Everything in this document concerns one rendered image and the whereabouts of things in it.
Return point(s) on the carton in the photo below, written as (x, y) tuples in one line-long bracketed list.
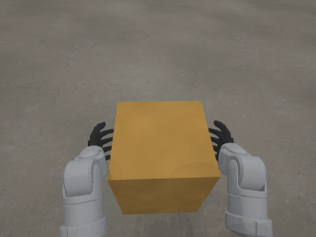
[(162, 158)]

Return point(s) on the robot left forearm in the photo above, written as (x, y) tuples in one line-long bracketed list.
[(82, 192)]

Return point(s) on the robot right forearm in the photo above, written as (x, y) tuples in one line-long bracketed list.
[(247, 207)]

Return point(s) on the left robot hand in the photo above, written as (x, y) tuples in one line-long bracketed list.
[(96, 136)]

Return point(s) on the right robot hand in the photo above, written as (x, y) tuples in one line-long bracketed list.
[(224, 137)]

